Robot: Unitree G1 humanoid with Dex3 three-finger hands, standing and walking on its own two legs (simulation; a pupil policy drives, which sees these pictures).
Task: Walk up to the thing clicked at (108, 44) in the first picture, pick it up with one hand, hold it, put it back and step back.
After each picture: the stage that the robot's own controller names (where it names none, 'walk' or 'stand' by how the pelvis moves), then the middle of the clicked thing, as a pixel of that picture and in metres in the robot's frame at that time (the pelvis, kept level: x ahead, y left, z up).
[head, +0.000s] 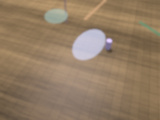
stand; (108, 44) +1.38 -0.30 -0.72
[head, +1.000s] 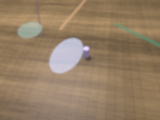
walk; (86, 52) +1.28 +0.06 -0.69
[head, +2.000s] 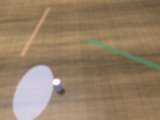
walk; (57, 85) +0.80 +0.28 -0.72
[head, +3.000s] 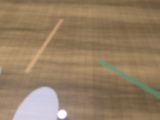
walk; (62, 117) +0.53 +0.17 -0.71
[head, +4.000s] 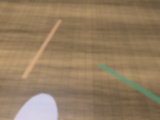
stand; out of the picture +0.45 +0.14 -0.72
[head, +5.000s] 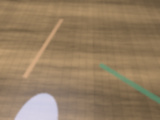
stand; out of the picture +0.44 +0.15 -0.73
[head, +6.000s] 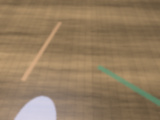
stand; out of the picture +0.43 +0.16 -0.73
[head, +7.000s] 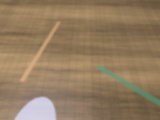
stand; out of the picture +0.42 +0.17 -0.73
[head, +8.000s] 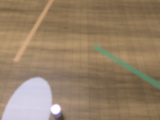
go down; (56, 111) +0.44 +0.16 -0.70
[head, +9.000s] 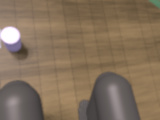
go down; (12, 40) +0.51 +0.21 -0.29
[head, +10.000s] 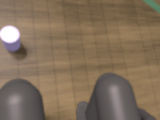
close in; (11, 39) +0.51 +0.22 -0.28
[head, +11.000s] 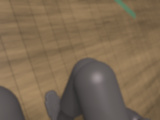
close in; out of the picture +0.49 +0.26 -0.23
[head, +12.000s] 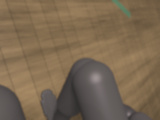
lift; out of the picture +0.47 +0.24 -0.23
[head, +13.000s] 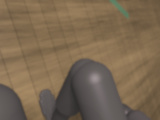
lift; out of the picture +0.45 +0.22 -0.24
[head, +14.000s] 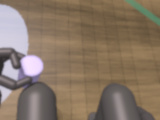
lift; (29, 73) +0.35 +0.19 -0.10
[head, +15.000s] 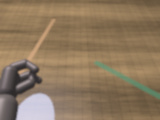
hold; out of the picture +0.39 +0.13 -0.69
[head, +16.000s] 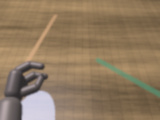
hold; out of the picture +0.41 +0.18 -0.71
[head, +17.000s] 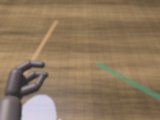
stand; out of the picture +0.47 +0.20 -0.71
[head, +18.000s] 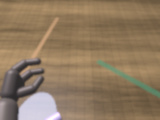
stand; (52, 119) +0.50 +0.22 -0.70
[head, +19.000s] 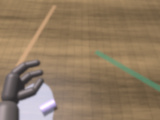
stand; (48, 106) +0.54 +0.24 -0.70
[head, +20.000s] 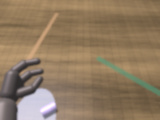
stand; (48, 109) +0.56 +0.26 -0.71
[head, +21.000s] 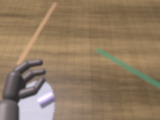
stand; (45, 98) +0.58 +0.27 -0.69
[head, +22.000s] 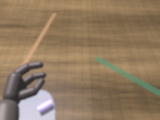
stand; (45, 106) +0.58 +0.28 -0.71
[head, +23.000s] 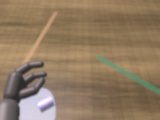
stand; (45, 103) +0.60 +0.29 -0.71
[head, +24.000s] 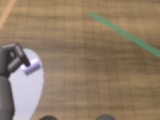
crouch; (30, 65) +0.63 +0.30 -0.57
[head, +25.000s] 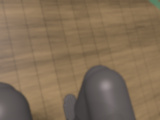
lower; out of the picture +0.64 +0.40 -0.28
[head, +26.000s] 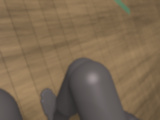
lower; out of the picture +0.62 +0.46 -0.26
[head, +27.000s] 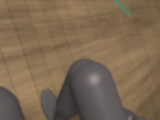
lower; out of the picture +0.62 +0.47 -0.26
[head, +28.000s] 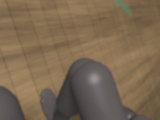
lower; out of the picture +0.63 +0.48 -0.26
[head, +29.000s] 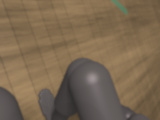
lower; out of the picture +0.63 +0.49 -0.26
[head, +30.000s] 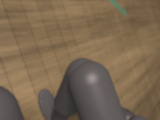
open; out of the picture +0.64 +0.49 -0.26
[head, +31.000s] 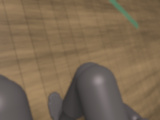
stand; out of the picture +0.65 +0.48 -0.27
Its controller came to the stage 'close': yes
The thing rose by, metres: 0.23
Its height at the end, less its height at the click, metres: -0.02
